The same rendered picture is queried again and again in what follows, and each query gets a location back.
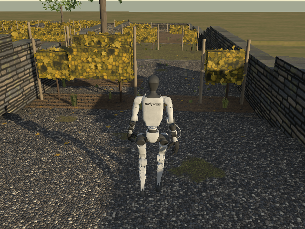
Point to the robot left hand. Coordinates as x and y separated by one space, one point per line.
131 135

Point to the robot left upper arm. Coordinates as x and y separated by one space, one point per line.
135 108

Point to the robot right upper arm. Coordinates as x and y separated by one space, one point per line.
169 109

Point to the robot head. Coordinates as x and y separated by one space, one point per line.
153 82

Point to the left robot forearm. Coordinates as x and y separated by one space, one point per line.
131 126

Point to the right robot forearm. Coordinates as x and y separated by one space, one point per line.
173 131

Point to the humanoid robot torso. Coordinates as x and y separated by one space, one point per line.
152 114

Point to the robot right hand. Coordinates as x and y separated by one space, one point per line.
175 149

